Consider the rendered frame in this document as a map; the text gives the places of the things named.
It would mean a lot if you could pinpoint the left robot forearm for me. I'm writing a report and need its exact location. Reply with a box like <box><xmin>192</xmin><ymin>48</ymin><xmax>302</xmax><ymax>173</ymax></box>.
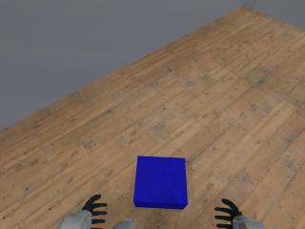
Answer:
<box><xmin>57</xmin><ymin>210</ymin><xmax>92</xmax><ymax>229</ymax></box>

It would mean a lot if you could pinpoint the right robot forearm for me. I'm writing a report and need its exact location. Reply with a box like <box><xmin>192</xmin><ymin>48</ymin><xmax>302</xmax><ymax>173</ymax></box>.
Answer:
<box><xmin>233</xmin><ymin>215</ymin><xmax>268</xmax><ymax>229</ymax></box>

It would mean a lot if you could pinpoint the right robot hand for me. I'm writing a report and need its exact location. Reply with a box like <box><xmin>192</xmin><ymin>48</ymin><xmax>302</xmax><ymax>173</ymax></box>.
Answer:
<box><xmin>214</xmin><ymin>198</ymin><xmax>243</xmax><ymax>229</ymax></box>

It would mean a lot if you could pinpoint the left robot hand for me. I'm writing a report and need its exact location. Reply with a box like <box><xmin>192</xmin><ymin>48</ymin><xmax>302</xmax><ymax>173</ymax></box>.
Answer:
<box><xmin>82</xmin><ymin>194</ymin><xmax>108</xmax><ymax>229</ymax></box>

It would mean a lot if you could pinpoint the carton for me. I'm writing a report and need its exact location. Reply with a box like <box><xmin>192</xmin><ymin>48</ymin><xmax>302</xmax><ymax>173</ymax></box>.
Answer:
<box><xmin>133</xmin><ymin>156</ymin><xmax>188</xmax><ymax>210</ymax></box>

